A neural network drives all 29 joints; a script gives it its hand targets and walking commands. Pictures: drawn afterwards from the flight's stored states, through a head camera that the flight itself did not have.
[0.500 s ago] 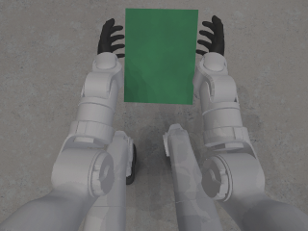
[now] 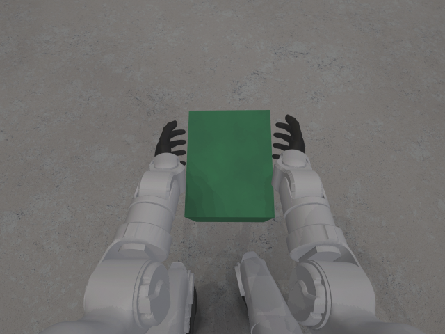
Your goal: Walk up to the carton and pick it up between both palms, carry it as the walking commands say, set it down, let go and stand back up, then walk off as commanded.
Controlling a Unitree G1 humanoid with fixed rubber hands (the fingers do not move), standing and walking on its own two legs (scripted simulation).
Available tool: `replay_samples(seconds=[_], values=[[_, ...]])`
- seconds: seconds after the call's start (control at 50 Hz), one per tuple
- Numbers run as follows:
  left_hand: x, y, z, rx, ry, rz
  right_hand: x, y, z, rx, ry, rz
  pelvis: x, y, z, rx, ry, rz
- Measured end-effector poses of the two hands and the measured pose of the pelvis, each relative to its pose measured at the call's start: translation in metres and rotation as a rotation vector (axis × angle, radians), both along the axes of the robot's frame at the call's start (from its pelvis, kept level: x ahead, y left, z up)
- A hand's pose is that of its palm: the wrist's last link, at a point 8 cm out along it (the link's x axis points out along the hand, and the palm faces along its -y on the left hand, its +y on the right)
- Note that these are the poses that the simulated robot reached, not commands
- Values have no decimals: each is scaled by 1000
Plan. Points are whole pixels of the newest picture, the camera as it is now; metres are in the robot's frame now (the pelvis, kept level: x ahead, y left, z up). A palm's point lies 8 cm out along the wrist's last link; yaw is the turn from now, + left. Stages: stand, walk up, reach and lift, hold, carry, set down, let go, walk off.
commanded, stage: reach and lift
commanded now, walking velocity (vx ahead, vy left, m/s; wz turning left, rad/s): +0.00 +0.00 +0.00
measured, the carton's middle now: (229, 171) +0.43 -0.05 -0.09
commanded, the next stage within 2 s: none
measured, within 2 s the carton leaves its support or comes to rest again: neither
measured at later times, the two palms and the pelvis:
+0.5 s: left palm (152, 146) +0.42 +0.08 +0.06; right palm (298, 134) +0.41 -0.15 +0.08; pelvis +0.06 +0.00 +0.08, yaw +1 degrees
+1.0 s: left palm (136, 128) +0.40 +0.09 +0.13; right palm (319, 120) +0.39 -0.16 +0.14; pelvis +0.08 +0.00 +0.11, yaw +1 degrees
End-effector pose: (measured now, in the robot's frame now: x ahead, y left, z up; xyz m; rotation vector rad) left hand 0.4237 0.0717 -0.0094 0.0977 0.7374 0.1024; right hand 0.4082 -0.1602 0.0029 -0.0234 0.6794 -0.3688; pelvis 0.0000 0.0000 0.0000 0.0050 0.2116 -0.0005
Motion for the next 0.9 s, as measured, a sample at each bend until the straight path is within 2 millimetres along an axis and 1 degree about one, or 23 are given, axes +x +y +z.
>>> replay_samples(seconds=[0.08, 0.14, 0.2, 0.32, 0.38, 0.42, 0.5, 0.56, 0.6, 0.68, 0.78, 0.9], values=[[-3, -1, 26, 16, 7, -13, -2, -2, 25, -11, 12, 28, 17, 0, 15, -3, 4, -2], [-5, 2, 41, 24, 8, -29, -2, -1, 40, -4, 13, 36, 26, 0, 28, -6, -18, -1], [-7, 6, 48, -13, 20, -40, -4, 0, 48, 5, 22, 42, 33, 0, 42, -8, -50, 3], [-10, 15, 53, -50, 20, -28, -6, 3, 54, 57, 16, 90, 43, -2, 63, -10, -78, 14], [-11, 15, 56, -36, 3, 28, -4, 7, 59, 75, -7, 83, 48, -3, 70, -11, -83, 17], [-11, 14, 62, -43, -9, 52, -2, 9, 65, 56, -21, 49, 53, -4, 74, -12, -84, 19], [-8, 11, 69, -42, 0, 35, 0, 10, 75, 22, -14, -4, 63, -4, 81, -9, -83, 17], [-6, 11, 71, -45, 20, 9, -4, 8, 77, 22, 7, 4, 72, -5, 88, -9, -88, 13], [-8, 10, 78, -46, 23, 9, -7, 6, 80, 27, 15, 27, 77, -5, 93, -11, -97, 12], [-11, 10, 94, -51, 6, 23, -11, 2, 94, 53, 1, 76, 86, -6, 101, -12, -124, 9], [-13, 13, 110, -89, -6, -23, -11, 0, 114, 46, -9, 90, 89, -6, 107, -10, -170, 8], [-16, 15, 132, -83, -27, -49, -13, 2, 133, 33, -25, 80, 86, -5, 110, -10, -224, 14]])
